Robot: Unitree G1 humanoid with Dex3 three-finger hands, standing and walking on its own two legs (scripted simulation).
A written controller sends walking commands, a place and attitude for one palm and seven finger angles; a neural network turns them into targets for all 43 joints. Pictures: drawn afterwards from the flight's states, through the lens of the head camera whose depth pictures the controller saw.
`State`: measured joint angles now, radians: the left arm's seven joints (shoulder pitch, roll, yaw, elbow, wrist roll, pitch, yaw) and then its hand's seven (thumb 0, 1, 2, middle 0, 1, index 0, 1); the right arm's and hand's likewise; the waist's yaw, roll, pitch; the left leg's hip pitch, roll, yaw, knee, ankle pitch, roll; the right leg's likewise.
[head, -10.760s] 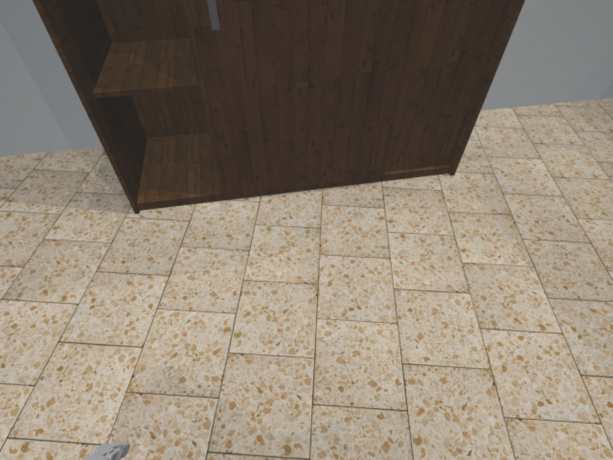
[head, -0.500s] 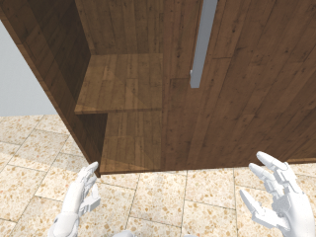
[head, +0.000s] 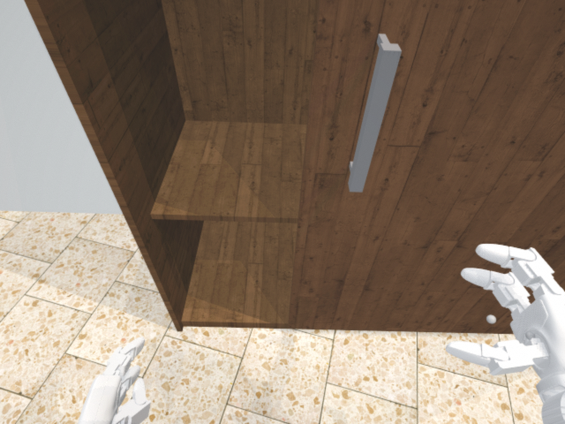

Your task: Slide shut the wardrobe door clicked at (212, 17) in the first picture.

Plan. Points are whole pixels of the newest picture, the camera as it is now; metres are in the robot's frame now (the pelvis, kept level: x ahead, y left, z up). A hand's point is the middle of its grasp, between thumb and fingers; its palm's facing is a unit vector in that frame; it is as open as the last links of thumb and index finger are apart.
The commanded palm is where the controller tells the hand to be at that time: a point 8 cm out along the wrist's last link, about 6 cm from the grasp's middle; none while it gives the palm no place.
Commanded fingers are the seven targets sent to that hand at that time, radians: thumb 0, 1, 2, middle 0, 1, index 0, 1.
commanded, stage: raise the hand with hooked fingers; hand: right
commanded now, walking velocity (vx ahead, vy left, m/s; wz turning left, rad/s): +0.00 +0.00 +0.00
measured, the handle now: (367, 121) +0.54 -0.11 +0.17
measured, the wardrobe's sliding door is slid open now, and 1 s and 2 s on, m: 0.38 0.38 0.38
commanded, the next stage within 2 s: move the hooked fingers beside the handle in 1.00 s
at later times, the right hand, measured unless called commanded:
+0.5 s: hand (560, 244) +0.28 -0.28 +0.20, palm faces +0.09 +0.99 -0.11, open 13.9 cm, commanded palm +0.25 -0.32 +0.20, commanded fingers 0.00 0.50 -0.30 0.30 1.20 0.30 1.20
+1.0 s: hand (548, 233) +0.29 -0.27 +0.20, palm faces +0.09 +0.99 -0.10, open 13.9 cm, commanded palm +0.25 -0.31 +0.20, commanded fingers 0.00 0.50 -0.30 0.30 1.20 0.30 1.20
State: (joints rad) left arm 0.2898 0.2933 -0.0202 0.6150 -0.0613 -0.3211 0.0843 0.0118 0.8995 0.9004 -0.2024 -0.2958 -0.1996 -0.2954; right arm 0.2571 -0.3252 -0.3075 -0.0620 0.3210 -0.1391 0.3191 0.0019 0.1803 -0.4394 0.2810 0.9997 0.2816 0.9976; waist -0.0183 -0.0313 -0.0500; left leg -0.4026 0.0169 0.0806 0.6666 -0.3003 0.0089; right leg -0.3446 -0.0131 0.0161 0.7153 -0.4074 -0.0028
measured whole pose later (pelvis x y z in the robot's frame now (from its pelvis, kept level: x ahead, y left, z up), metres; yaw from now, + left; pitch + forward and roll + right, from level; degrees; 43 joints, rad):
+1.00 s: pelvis +0.01 +0.01 +0.02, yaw +0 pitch -1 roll +1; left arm 0.23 0.28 -0.07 0.63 -0.08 -0.28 0.10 0.01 0.90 0.90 -0.20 -0.30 -0.20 -0.30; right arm -0.10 -0.45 -0.49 0.13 0.33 0.11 0.44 -0.01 0.50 -0.30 0.30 1.20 0.30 1.20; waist -0.04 -0.06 -0.03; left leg -0.22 0.01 0.08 0.48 -0.23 0.02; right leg -0.15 -0.02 0.01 0.49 -0.32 0.01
